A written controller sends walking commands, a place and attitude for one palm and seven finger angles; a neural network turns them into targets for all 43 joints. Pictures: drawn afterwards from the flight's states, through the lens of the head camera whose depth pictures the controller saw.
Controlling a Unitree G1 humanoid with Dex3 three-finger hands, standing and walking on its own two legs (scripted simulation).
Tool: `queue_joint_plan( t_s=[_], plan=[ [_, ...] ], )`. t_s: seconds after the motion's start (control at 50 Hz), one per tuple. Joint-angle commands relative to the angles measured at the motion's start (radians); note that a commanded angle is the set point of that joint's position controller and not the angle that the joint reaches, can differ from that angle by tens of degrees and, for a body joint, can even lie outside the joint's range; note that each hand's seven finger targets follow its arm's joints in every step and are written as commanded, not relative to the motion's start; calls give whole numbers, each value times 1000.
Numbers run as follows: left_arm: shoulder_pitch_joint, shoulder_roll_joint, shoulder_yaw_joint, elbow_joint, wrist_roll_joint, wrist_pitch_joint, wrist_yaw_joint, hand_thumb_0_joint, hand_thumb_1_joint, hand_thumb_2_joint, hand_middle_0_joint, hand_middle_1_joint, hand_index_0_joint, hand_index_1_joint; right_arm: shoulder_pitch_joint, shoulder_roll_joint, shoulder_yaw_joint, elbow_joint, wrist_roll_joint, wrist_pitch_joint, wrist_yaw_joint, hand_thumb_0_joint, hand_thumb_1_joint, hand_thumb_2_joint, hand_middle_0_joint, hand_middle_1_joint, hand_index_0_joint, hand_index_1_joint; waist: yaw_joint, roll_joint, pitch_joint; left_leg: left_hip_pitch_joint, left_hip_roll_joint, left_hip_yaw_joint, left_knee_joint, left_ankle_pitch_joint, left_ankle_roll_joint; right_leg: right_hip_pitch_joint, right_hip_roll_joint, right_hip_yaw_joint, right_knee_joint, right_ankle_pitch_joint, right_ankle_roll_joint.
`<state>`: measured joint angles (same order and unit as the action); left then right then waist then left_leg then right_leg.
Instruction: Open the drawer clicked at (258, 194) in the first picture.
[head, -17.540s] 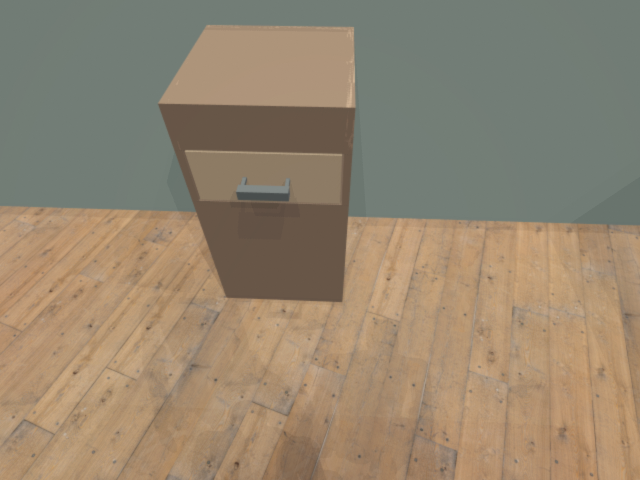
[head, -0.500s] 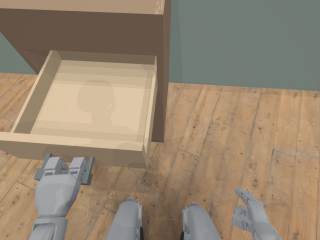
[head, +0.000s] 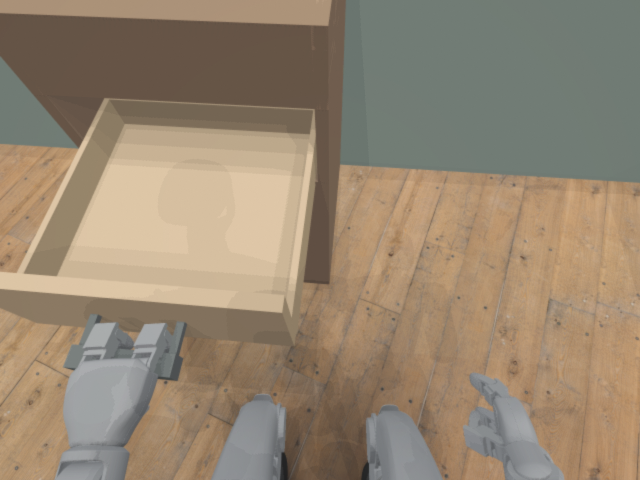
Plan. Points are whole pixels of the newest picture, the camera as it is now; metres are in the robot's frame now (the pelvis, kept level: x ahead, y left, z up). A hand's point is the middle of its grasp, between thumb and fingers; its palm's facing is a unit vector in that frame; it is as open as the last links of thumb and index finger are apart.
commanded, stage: open the thumb to release the handle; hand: left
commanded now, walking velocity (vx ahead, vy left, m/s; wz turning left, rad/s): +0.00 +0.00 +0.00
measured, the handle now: (130, 343) +0.28 +0.26 -0.03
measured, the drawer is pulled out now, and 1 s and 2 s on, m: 0.30 0.30 0.30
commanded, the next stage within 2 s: lift the hand off the handle in 0.58 s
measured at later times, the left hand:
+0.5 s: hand (131, 390) +0.22 +0.25 -0.05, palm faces -0.08 -0.06 -0.99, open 10.6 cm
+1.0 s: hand (132, 387) +0.23 +0.25 -0.05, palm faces -0.04 -0.05 -1.00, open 13.7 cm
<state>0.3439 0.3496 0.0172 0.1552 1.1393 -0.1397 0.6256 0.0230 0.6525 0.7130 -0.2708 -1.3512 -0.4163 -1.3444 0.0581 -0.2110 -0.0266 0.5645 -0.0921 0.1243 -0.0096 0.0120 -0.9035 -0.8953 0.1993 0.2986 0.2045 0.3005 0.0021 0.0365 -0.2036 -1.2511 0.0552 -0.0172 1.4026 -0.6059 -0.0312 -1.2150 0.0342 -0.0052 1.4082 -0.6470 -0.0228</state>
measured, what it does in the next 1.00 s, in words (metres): stands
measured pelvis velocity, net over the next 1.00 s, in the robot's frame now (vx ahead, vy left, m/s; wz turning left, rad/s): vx -0.02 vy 0.01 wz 0.02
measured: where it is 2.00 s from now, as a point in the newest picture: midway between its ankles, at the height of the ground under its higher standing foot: outside the picture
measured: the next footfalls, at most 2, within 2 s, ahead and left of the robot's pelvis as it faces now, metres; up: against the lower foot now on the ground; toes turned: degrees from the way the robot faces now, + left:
none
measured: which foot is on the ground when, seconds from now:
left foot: down 0.00-1.00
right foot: down 0.00-1.00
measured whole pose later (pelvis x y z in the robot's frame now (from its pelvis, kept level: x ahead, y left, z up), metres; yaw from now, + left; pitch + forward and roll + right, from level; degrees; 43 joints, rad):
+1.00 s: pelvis -0.02 +0.01 +0.01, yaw +1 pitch +24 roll -2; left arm 0.17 0.34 -0.04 0.30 1.14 -0.09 0.61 0.00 -0.49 0.30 -0.32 -1.20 -0.34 -1.21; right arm 0.09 -0.21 -0.02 0.61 -0.08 0.09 -0.04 0.01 -0.90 -0.90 0.20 0.30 0.21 0.30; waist 0.01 0.05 -0.20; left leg -1.23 0.04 -0.05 1.37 -0.55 -0.02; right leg -1.18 0.02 -0.03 1.36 -0.59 -0.01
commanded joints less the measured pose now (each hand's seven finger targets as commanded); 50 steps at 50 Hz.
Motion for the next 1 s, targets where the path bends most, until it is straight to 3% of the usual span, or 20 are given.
queue_joint_plan(
  t_s=[0.0, 0.04, 0.06, 0.08, 0.16, 0.24, 0.28, 0.32, 0.36, 0.42, 0.46, 0.56, 0.64, 0.66, 0.74, 0.78, 0.82, 0.86, 0.98],
  plan=[
    [203, 164, 141, -131, -31, 5, 47, 0, 900, 900, -400, -1350, -400, -1350, -40, -106, -40, -126, -1, -34, -7, 0, -900, -900, 200, 300, 200, 300, 70, -11, -349, 306, -72, 29, -133, 354, 56, 222, 15, 3, -197, 492, -35],
    [196, 159, 138, -141, -31, 3, 48, 0, 900, 900, -400, -1350, -400, -1350, -42, -110, -42, -129, -3, -35, -7, 0, -900, -900, 200, 300, 200, 300, 67, 11, -343, 314, -69, 23, -134, 361, 57, 209, 16, -3, -193, 482, -38],
    [-110, 151, 80, -151, -12, 5, 56, 0, 900, 900, -400, -1350, -400, -1350, -42, -121, -38, -91, -9, -31, -11, 0, -900, -900, 200, 300, 200, 300, -19, 15, -323, 295, -57, 17, -102, 318, 62, 125, 1, -6, -199, 441, -23],
    [-115, 168, 121, -125, -5, -1, 63, 0, 830, 870, -395, -1342, -395, -1342, -18, -117, -49, -88, -10, -42, -18, 0, -900, -900, 200, 300, 200, 300, 5, 4, -325, 291, -56, 17, -101, 296, 60, 125, 6, -16, -197, 392, -23],
    [-98, 164, 116, -78, -7, 15, 69, 0, 550, 750, -375, -1313, -375, -1313, -18, -121, -51, -82, -5, -48, -25, 0, -900, -900, 200, 300, 200, 300, 21, -8, -370, 316, -63, 20, -115, 304, 60, 145, 6, -20, -206, 376, -24],
    [-147, 157, 81, -62, -22, 56, 39, 0, 270, 630, -355, -1283, -355, -1283, -9, -124, -47, -83, 8, -51, -37, 0, -900, -900, 200, 300, 200, 300, 4, -35, -363, 315, -64, 20, -137, 277, 65, 188, 5, -16, -242, 359, -20],
    [-148, 161, 64, -68, -25, 58, 15, 0, 130, 570, -345, -1268, -345, -1268, -10, -122, -43, -85, 13, -56, -43, 0, -900, -900, 200, 300, 200, 300, 12, -9, -359, 325, -64, 23, -150, 261, 65, 197, 4, -11, -256, 337, -21],
    [-129, 157, 58, -56, -29, 54, -3, 0, -10, 510, -335, -1253, -335, -1253, -9, -119, -39, -85, 15, -58, -49, 0, -900, -900, 200, 300, 200, 300, 10, -36, -344, 324, -64, 24, -157, 258, 66, 202, 6, -10, -266, 332, -20],
    [-140, 161, 54, -62, -35, 40, -18, 0, -150, 450, -325, -1237, -325, -1237, -15, -116, -33, -85, 16, -58, -51, 0, -900, -900, 200, 300, 200, 300, 11, -7, -336, 318, -64, 26, -158, 250, 65, 190, 3, -9, -266, 312, -21],
    [-171, 157, 53, -45, -27, 15, -17, 0, -360, 360, -310, -1215, -310, -1215, -5, -118, -35, -79, 10, -64, -50, 0, -900, -900, 200, 300, 200, 300, 1, -16, -291, 297, -58, 21, -153, 224, 66, 159, 4, -14, -272, 277, -22],
    [-163, 172, 79, -38, -22, -1, -6, 0, -500, 300, -300, -1200, -300, -1200, -7, -118, -36, -78, 6, -63, -46, 0, -900, -900, 200, 300, 200, 300, 14, -10, -301, 296, -60, 20, -152, 226, 63, 142, 5, -19, -257, 259, -25],
    [-135, 152, 71, -53, -9, -8, 29, 0, -500, 300, -300, -1200, -300, -1200, -5, -121, -46, -83, 1, -59, -29, 0, -900, -900, 200, 300, 200, 300, 21, 18, -324, 325, -59, 13, -152, 259, 60, 125, 9, -31, -237, 278, -32],
    [-118, 133, 46, -69, -9, 25, 46, 0, -500, 300, -300, -1200, -300, -1200, -6, -126, -49, -94, 2, -55, -20, 0, -900, -900, 200, 300, 200, 300, 13, 15, -327, 334, -57, 5, -163, 266, 61, 136, 9, -41, -241, 287, -34],
    [-74, 170, 84, -112, -14, 31, 48, 0, -500, 300, -300, -1200, -300, -1200, -11, -126, -48, -105, 5, -48, -21, 0, -900, -900, 200, 300, 200, 300, 39, 21, -354, 353, -59, 12, -177, 265, 59, 165, 10, -35, -248, 281, -34],
    [-168, 153, 53, -90, -14, 61, 44, 0, -500, 300, -300, -1200, -300, -1200, -13, -127, -43, -88, 10, -56, -34, 0, -900, -900, 200, 300, 200, 300, -2, 4, -305, 345, -53, 4, -185, 224, 62, 140, 8, -36, -271, 245, -28],
    [-180, 135, 28, -64, -12, 59, 36, 0, -500, 300, -300, -1200, -300, -1200, -8, -125, -41, -82, 10, -61, -36, 0, -900, -900, 200, 300, 200, 300, -2, 14, -292, 350, -54, 5, -191, 212, 63, 132, 7, -42, -277, 228, -28],
    [-214, 142, 32, -50, -11, 54, 31, 0, -500, 300, -300, -1200, -300, -1200, -9, -124, -41, -76, 10, -67, -41, 0, -900, -900, 200, 300, 200, 300, -5, -8, -295, 349, -54, 6, -191, 198, 64, 131, 7, -38, -287, 214, -26],
    [-252, 158, 42, -38, -7, 47, 26, 0, -500, 300, -300, -1200, -300, -1200, -8, -123, -38, -67, 10, -69, -45, 0, -900, -900, 200, 300, 200, 300, -2, 8, -308, 349, -55, 7, -191, 200, 62, 127, 6, -38, -279, 208, -25],
    [-226, 133, 20, -35, -6, 48, 23, 0, -500, 300, -300, -1200, -300, -1200, 1, -122, -42, -78, 11, -69, -36, 0, -900, -900, 200, 300, 200, 300, 5, 20, -311, 379, -54, 3, -203, 241, 61, 147, 12, -43, -285, 248, -32]
  ],
)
